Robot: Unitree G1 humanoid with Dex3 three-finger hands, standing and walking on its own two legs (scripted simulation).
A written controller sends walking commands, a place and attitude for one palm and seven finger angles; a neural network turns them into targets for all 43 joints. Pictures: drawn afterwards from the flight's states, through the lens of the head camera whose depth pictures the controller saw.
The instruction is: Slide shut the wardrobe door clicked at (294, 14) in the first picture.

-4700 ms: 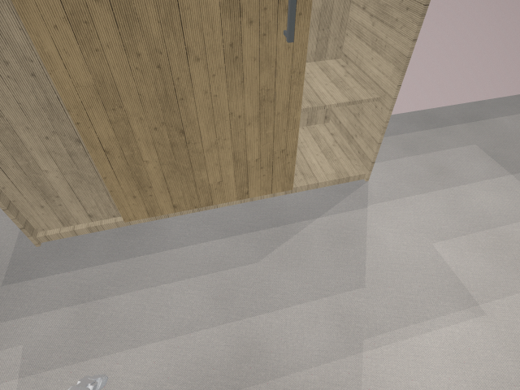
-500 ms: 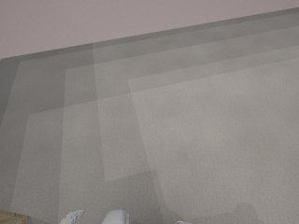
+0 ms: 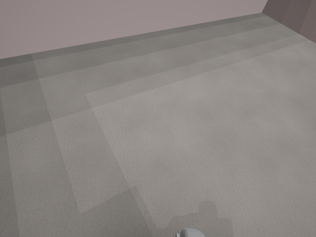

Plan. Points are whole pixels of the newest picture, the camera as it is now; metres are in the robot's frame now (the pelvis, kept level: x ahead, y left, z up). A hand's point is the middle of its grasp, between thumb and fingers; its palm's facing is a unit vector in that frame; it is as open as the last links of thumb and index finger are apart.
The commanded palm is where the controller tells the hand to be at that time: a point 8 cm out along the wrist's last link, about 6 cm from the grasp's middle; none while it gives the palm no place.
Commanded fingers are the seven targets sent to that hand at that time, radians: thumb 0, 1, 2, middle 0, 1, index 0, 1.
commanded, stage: walk to a spot facing it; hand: left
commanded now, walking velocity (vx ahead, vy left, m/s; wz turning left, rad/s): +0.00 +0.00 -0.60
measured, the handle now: out of the picture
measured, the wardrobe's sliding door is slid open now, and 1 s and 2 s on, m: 0.44 0.44 0.44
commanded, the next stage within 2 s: turn to face it in 1.24 s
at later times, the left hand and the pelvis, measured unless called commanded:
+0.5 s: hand (124, 225) +0.17 +0.10 -0.15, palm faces -0.28 -0.92 -0.28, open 7.4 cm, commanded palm none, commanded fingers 0.00 0.90 0.90 -0.20 -0.30 -0.20 -0.30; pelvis +0.01 -0.06 +0.00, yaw -18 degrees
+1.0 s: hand (114, 200) +0.24 +0.14 -0.18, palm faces -0.48 -0.85 -0.19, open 7.4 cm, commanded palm none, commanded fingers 0.00 0.90 0.90 -0.20 -0.30 -0.20 -0.30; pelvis +0.12 -0.03 +0.00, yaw -36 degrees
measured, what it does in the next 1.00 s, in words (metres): walks ahead, turning right: right foot, then left foot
